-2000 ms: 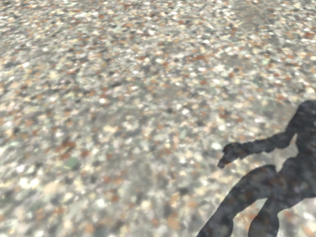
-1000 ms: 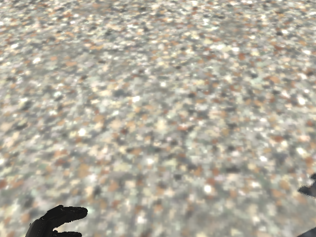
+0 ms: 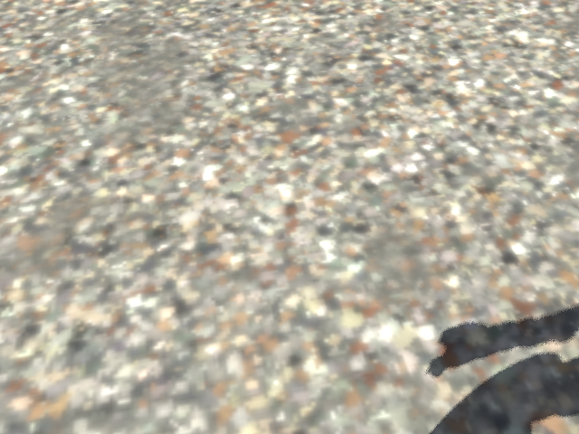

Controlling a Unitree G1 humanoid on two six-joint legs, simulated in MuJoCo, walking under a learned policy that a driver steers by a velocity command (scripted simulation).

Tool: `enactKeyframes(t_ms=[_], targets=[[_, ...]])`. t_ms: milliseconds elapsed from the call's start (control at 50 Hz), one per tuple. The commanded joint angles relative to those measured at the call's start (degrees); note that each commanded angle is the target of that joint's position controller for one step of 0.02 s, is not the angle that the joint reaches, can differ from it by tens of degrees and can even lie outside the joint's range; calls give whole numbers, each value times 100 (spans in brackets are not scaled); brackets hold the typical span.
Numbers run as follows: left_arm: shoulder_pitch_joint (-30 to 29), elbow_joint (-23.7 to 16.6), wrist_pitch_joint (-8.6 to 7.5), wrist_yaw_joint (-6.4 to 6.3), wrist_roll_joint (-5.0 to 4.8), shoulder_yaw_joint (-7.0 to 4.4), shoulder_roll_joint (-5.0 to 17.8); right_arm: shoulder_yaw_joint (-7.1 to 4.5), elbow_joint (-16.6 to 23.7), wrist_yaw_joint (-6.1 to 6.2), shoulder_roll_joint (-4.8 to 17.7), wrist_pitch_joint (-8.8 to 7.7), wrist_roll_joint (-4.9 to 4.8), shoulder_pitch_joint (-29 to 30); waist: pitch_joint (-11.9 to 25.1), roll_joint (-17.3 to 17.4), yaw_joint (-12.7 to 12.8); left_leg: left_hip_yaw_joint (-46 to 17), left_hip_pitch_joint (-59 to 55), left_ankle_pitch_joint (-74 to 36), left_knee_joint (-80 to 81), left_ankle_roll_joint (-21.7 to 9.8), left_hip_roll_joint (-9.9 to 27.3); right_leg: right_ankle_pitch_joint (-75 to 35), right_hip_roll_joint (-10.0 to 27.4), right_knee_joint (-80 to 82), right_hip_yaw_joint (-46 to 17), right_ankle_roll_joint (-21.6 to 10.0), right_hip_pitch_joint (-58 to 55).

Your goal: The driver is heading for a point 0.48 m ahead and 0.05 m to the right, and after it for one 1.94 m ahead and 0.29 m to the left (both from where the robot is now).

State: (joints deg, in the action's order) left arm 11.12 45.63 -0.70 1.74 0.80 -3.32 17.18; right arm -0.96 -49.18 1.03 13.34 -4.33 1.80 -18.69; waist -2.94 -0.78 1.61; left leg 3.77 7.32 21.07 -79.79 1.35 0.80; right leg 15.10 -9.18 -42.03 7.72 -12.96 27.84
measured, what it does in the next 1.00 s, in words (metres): walks ahead: left foot, then right foot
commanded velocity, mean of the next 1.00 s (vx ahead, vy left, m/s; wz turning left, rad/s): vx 0.51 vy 0.00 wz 0.01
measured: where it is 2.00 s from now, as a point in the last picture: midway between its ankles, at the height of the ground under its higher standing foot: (291, 374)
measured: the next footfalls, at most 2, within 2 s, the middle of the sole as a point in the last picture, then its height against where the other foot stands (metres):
left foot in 0.34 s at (246, 395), level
right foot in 0.72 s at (357, 343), level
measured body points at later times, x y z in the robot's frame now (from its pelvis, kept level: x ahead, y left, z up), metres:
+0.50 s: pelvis +0.43 +0.05 +0.04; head +0.48 +0.03 +0.49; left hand +0.65 +0.29 -0.06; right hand +0.44 -0.25 -0.07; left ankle +0.52 +0.15 -0.69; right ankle +0.31 -0.02 -0.58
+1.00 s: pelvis +0.59 +0.00 +0.05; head +0.64 +0.01 +0.49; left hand +0.74 +0.29 -0.05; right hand +0.76 -0.29 -0.05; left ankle +0.61 +0.14 -0.63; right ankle +0.66 -0.12 -0.69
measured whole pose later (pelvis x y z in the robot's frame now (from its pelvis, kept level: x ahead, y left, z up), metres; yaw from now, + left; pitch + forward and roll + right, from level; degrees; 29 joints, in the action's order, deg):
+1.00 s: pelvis +0.59 +0.00 +0.05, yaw +7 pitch +2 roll -1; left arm 4.2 41.0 0.0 -2.1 1.1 -3.4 15.3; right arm -5.6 -35.9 1.6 20.2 3.2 -1.3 -12.3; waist -3.6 1.4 -0.2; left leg 0.0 33.1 19.7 -58.1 5.1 4.6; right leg 7.2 2.4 -23.3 6.1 -0.6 17.6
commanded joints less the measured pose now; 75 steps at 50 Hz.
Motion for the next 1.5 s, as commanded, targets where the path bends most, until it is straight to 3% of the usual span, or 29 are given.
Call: enactKeyframes(t_ms=[20, 100, 180, 260, 300, 340, 360, 380, 400, 420, 440, 500, 600, 700, 720, 740, 760, 800, 860, 960, 1100, 1120, 1140, 1160, 1180, 1220, 1300, 1440, 1500], targets=[[1098, 96, 20, -192, 51, -339, 925, -99, 1190, -60, 902, -361, 49, 747, 303, 728, 47, -1001, 4099, -18, -599, -74, 267, 1301, 2169, 3140, -4989, -1144, -3210], [747, -7, -340, -196, -45, -239, 815, 20, 1256, -84, 689, 83, 275, 883, -239, 744, -479, -774, 2721, 1, 1174, 298, 703, -215, 1223, 3228, -3406, -849, -687], [1000, -40, -426, -110, -65, -341, 951, 158, 1766, -197, 452, 79, 45, 2102, -286, 224, 38, -425, 1994, -2112, 3567, 300, 505, -1315, 697, 3278, -2820, -422, -423], [1296, -37, -388, -85, -103, -429, 1061, 102, 1939, -182, 661, 37, -52, 2377, 49, -158, 340, -478, 1580, -2592, 4771, 107, 153, -2458, 925, 2758, -3068, -53, -1604], [1300, -8, -373, -144, -55, -457, 1204, -34, 1724, -100, 968, -9, 8, 1716, 456, -136, 82, -369, 949, -2114, 5104, -31, -161, -4078, 966, 1830, -2991, 210, -2330], [1198, 59, -422, -156, -43, -412, 1167, -201, 1228, 38, 1276, -160, 127, -42, 1249, -122, -796, -280, -671, -2412, 5276, -303, 36, -4659, 769, -489, -2546, 599, -2265], [1194, -78, -473, -198, -18, -234, 502, -268, 1015, 99, 1580, -221, 237, -1117, 1925, 517, -1077, -1398, -1961, -2999, 4846, -507, 1257, -1944, 446, -2362, -2128, 732, -1321], [2453, -134, -464, -189, -324, -116, 81, -462, 754, -12, 2170, -175, 190, -1073, 3001, 2857, -336, -4814, -3389, -4667, 5419, -1849, 2779, 1702, -497, -4259, -1608, 1108, 273], [2070, 110, -361, -285, -31, -103, 514, -439, 989, -113, 1593, -100, 70, -532, 2510, 1171, -425, -4663, -2825, -3878, 5482, -1880, 2371, 1277, 88, -4473, -1742, 995, 876], [1065, -195, -360, -219, -290, -7, 356, -281, 1058, -128, 906, -226, -234, -127, 1747, 1168, -701, -3599, -2436, -3805, 5686, -1710, 1879, 1287, 445, -4427, -1926, 1126, 1136], [259, -499, -354, -203, -168, 17, 503, -255, 960, -200, 905, -261, -325, 187, 1147, 395, -595, -2998, -1607, -4245, 5832, -1506, 1478, 1112, 707, -4013, -1470, 1171, 1170], [-276, -932, -440, -156, 36, 44, 408, -259, 749, -198, 861, -294, -298, 102, 609, 328, -254, -2573, -640, -5409, 6092, -1504, 1046, 897, 974, -2735, -1325, 1323, 1052], [-630, -1054, -409, -172, -73, 190, 294, -590, 911, 29, 1720, 9, -341, 418, 884, 621, -5, -2079, 994, -4802, 6247, -1275, 555, -716, 454, 408, -1082, 1554, -915], [-746, -1117, -319, -227, -15, 12, 615, -588, 1093, 162, 1331, 210, -424, 427, 856, 639, 191, -2542, 1250, -2674, 5333, -555, 91, -2065, 684, 1781, -1572, 1374, -2021], [-518, -1076, -318, -268, 55, -35, 715, -520, 1147, 145, 1035, 240, -393, 330, 1006, 367, 229, -2345, 1545, -1882, 4554, -358, -226, -2585, 1141, 1999, -1699, 1167, -2574], [-119, -1061, -260, -347, 133, -70, 950, -397, 1207, 121, 583, 253, -273, -73, 1543, -732, 133, -1677, 2410, 1034, 2977, -79, -713, -4705, 2524, 1657, -2745, 622, -3706], [-210, -1104, -139, -305, 186, -23, 759, -363, 1181, 66, 704, 266, -387, -1226, 2471, -1501, -343, -1376, 2726, 2266, 1924, 25, -607, -4860, 3794, 1586, -4014, -315, -4069], [-727, -1202, -34, -307, -1, -9, 347, -575, 1104, 132, 1363, 474, -407, -721, 1444, -825, -236, -915, 3300, 1319, 881, 374, 0, -2636, 3087, 2045, -3342, -226, -3149], [-1266, -1164, -11, -326, 88, -48, 405, -632, 1239, 208, 1250, 723, -322, -419, 774, -659, -452, -711, 2913, 518, 613, 524, 272, -2042, 2505, 2474, -2129, -5, -1679], [-1132, -932, -31, -418, 34, -189, 524, -480, 1624, 57, 785, 718, -304, 192, 972, -649, -323, -491, 2415, -215, 2073, 402, 523, -2350, 2551, 2544, -1164, -84, -1728], [-928, -734, -56, -261, -248, -387, 820, -614, 1739, -208, 1057, 858, -308, 292, 971, -597, -443, 63, 768, -1017, 4596, -250, 162, -1430, 2698, 1660, -270, 679, -1610], [-628, -600, -44, -224, -243, -355, 606, -711, 1647, -149, 1245, 854, -260, 41, 889, -119, -486, -202, 189, -1521, 5092, -484, 76, -716, 2389, 920, -5, 1045, -1136], [-350, -668, -3, -182, -46, -311, 395, -930, 1724, -28, 2096, 816, -226, -183, 676, 1819, -340, -2240, -672, -3870, 5645, -1127, 1434, 1496, 1621, -1031, 557, 1676, 472], [-884, -1033, 0, -248, 116, -270, 366, -911, 2002, -45, 2376, 668, -30, 86, 950, 2140, -406, -3696, -563, -3823, 5868, -2125, 2036, 2337, 945, -2293, -547, 1836, 1551], [-1253, -1087, 2, -306, 21, -337, 629, -878, 1994, -107, 2129, 549, 17, 113, 1079, 1359, -643, -3390, -445, -2960, 6088, -2086, 1860, 1975, 963, -2740, -1070, 1674, 1648], [-1012, -925, 6, -420, -37, -382, 681, -763, 2003, -31, 1738, 500, -212, 654, 819, 793, -247, -2754, -141, -2163, 6019, -1462, 1323, 996, 1096, -2432, -1299, 1510, 1605], [-591, -677, 3, -366, -46, -352, 585, -584, 2147, 124, 1353, 592, -172, 1026, 1169, 820, -85, -2192, 182, -2946, 5755, -1287, 982, 304, 908, -1982, -1153, 1687, 812], [-667, -717, 46, -245, -108, -213, 468, -525, 2048, 74, 1355, 647, -119, 997, 1000, 993, -324, -2570, 511, -2596, 5596, -1430, 1016, 450, 931, -506, -1097, 1721, -75], [-368, -614, 26, -158, -111, -124, 309, -292, 1908, -4, 811, 596, -80, 1168, 1041, 922, -242, -2390, 681, -2482, 5460, -1337, 1013, 292, 1162, 339, -1021, 1604, -891]])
